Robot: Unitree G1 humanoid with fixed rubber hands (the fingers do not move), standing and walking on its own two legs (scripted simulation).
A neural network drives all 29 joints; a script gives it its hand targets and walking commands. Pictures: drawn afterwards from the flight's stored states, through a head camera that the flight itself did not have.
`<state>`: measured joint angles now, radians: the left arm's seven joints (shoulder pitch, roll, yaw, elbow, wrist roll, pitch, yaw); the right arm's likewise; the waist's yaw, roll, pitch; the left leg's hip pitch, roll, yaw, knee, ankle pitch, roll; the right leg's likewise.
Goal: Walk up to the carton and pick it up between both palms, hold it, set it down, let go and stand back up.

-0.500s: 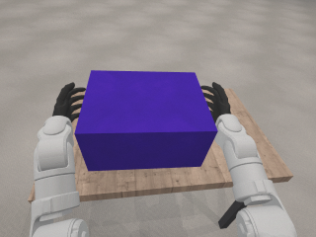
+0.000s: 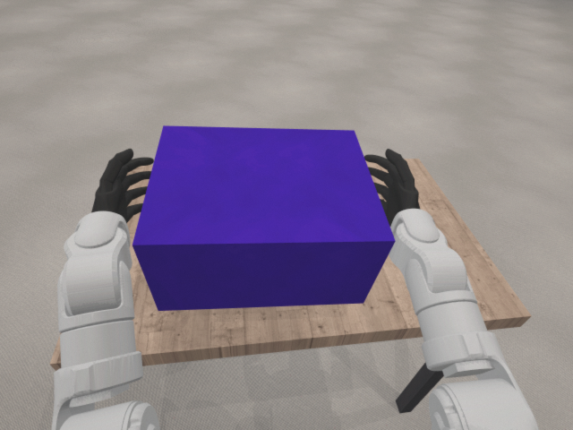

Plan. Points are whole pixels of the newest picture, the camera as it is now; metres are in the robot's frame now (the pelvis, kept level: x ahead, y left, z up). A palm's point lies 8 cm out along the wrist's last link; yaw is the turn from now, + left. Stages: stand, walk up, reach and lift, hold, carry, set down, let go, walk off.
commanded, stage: hold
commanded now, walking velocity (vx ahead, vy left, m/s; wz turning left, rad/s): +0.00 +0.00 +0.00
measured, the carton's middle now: (263, 214) +0.38 +0.00 +0.13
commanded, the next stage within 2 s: set down in 1.52 s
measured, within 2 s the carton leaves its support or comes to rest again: neither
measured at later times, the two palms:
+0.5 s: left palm (111, 212) +0.35 +0.19 +0.17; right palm (398, 204) +0.35 -0.18 +0.17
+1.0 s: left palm (109, 207) +0.36 +0.20 +0.17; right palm (396, 199) +0.36 -0.18 +0.17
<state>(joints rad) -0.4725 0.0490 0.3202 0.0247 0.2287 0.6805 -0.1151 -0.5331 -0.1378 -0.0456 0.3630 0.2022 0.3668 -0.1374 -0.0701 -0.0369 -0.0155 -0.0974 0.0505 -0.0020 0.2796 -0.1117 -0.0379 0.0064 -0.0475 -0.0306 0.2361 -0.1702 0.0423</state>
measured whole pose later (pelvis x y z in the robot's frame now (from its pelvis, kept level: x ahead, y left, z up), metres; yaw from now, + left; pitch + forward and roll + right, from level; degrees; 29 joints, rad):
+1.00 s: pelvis +0.01 +0.00 +0.00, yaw +0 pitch -4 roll +0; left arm -0.49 0.06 0.33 0.04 0.24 0.68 -0.12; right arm -0.57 -0.14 -0.04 0.40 0.21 0.37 -0.14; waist -0.07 -0.05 -0.02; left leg -0.09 0.05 -0.01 0.28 -0.12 -0.04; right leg 0.02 -0.05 -0.03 0.23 -0.18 0.04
